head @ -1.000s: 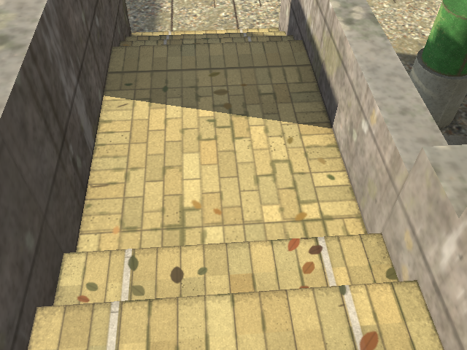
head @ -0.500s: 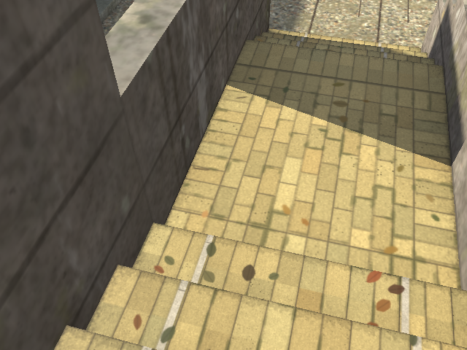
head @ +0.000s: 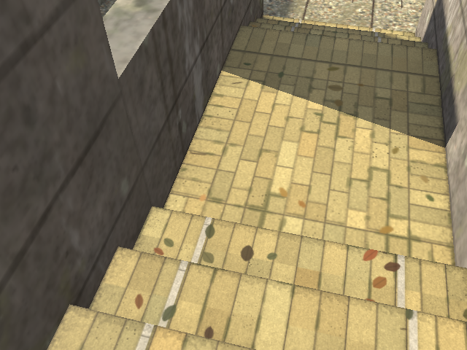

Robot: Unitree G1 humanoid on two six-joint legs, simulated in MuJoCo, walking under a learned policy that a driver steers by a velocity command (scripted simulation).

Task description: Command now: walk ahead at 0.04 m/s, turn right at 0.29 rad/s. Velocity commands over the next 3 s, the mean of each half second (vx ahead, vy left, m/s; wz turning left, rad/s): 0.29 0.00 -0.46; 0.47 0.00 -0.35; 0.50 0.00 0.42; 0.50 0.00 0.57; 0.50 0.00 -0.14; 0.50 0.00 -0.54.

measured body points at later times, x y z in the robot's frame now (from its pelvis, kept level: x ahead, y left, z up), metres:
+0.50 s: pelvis +0.09 -0.03 -0.02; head +0.10 -0.04 +0.43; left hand +0.32 +0.16 -0.10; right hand +0.05 -0.30 -0.15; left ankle -0.02 +0.15 -0.70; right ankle +0.04 -0.11 -0.73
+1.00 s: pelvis +0.32 -0.10 -0.16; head +0.33 -0.11 +0.29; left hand +0.47 +0.10 -0.30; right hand +0.23 -0.33 -0.30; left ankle +0.36 -0.02 -0.89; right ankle +0.25 -0.20 -0.71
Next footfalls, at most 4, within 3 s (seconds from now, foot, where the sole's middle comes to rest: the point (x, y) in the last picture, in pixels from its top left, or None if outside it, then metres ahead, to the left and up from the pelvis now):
0.46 right None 0.08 -0.12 -0.77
0.86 left None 0.39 -0.03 -0.92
1.32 right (356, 346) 0.59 -0.39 -1.08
2.02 left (264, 263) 1.00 -0.10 -1.23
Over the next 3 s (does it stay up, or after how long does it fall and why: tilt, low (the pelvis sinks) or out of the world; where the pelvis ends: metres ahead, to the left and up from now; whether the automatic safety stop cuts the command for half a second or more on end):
stays up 1.46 -0.25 -0.63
